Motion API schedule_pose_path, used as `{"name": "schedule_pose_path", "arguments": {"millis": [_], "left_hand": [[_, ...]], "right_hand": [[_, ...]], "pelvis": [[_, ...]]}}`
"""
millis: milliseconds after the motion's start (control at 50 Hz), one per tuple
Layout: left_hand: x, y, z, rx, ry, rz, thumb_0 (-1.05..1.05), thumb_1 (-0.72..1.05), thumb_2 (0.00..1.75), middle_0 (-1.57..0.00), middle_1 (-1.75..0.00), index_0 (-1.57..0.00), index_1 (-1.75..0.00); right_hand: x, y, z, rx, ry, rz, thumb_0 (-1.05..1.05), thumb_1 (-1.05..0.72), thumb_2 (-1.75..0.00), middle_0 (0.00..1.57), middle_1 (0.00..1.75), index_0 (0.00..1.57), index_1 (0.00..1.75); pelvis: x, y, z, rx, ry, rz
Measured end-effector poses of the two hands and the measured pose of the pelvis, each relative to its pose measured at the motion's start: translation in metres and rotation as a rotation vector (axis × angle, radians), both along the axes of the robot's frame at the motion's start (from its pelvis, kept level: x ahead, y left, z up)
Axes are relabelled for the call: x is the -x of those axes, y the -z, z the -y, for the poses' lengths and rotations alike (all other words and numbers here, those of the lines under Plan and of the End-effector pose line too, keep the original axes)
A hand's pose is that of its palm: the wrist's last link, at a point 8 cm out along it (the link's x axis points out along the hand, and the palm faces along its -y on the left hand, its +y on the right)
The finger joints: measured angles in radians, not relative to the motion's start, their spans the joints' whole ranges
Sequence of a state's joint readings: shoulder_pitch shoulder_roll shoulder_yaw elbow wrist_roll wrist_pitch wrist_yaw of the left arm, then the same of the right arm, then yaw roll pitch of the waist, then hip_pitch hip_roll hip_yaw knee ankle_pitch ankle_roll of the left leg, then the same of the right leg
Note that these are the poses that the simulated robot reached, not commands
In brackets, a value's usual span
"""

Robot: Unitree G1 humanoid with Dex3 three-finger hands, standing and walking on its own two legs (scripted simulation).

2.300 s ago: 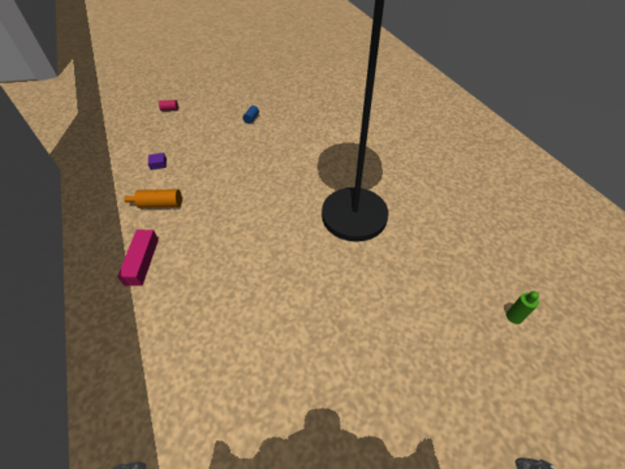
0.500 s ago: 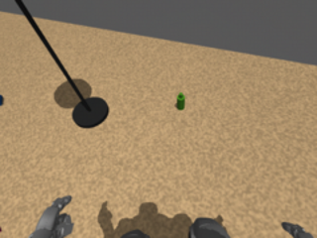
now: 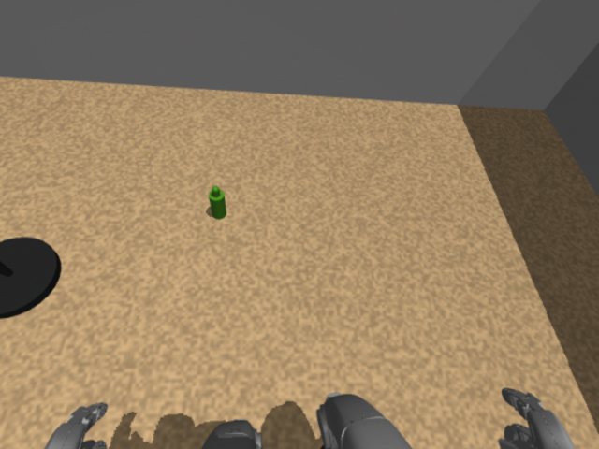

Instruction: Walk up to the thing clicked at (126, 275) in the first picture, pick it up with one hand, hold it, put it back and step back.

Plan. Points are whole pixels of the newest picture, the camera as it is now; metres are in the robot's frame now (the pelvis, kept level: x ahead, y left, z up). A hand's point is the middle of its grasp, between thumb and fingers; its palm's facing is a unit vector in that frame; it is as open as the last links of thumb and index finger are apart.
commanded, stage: walk up
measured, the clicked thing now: out of the picture -0.24 +1.05 -0.74
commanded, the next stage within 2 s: none
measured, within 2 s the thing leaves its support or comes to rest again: neither
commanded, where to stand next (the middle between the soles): +0.08 -0.06 m, yaw -39 degrees
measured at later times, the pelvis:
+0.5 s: pelvis -0.01 -0.02 -0.02, yaw -18 degrees
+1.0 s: pelvis +0.01 -0.04 -0.02, yaw -30 degrees
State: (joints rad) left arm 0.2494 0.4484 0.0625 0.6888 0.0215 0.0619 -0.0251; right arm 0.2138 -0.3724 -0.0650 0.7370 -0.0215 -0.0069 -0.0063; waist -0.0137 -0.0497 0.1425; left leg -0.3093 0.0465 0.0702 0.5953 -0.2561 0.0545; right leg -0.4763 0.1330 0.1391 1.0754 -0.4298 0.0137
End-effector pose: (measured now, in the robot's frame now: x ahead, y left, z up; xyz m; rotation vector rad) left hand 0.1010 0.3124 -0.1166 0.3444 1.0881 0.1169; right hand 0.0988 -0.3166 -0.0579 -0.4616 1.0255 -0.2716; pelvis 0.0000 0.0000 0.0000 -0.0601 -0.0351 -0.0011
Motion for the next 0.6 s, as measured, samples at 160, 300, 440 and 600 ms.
{"name": "schedule_pose_path", "arguments": {"millis": [160, 300, 440, 600], "left_hand": [[-0.009, 0.003, -0.008, 0.026, 0.085, -0.072, 0.01, 0.91, 0.89, -0.2, -0.3, -0.2, -0.3], [-0.026, -0.005, 0.009, -0.014, 0.183, -0.104, 0.01, 0.91, 0.89, -0.2, -0.3, -0.2, -0.3], [-0.064, -0.021, 0.043, -0.08, 0.305, -0.035, 0.01, 0.91, 0.89, -0.2, -0.3, -0.2, -0.3], [-0.079, -0.037, 0.08, -0.129, 0.344, 0.043, 0.01, 0.91, 0.89, -0.2, -0.3, -0.2, -0.3]], "right_hand": [[0.056, -0.011, -0.008, 0.004, 0.108, -0.011, 0.01, -0.9, -0.9, 0.21, 0.3, 0.21, 0.3], [0.109, 0.01, -0.004, -0.05, 0.225, -0.022, 0.01, -0.9, -0.9, 0.21, 0.3, 0.21, 0.3], [0.163, 0.044, 0.018, -0.101, 0.339, -0.052, 0.01, -0.9, -0.9, 0.21, 0.3, 0.21, 0.3], [0.182, 0.07, 0.043, -0.162, 0.425, -0.078, 0.01, -0.9, -0.9, 0.21, 0.3, 0.21, 0.3]], "pelvis": [[0.0, -0.006, -0.015, -0.008, 0.112, -0.009], [0.003, -0.002, -0.013, -0.04, 0.206, -0.006], [0.011, 0.011, 0.008, -0.074, 0.297, 0.002], [0.012, 0.015, 0.039, -0.076, 0.394, 0.017]]}}
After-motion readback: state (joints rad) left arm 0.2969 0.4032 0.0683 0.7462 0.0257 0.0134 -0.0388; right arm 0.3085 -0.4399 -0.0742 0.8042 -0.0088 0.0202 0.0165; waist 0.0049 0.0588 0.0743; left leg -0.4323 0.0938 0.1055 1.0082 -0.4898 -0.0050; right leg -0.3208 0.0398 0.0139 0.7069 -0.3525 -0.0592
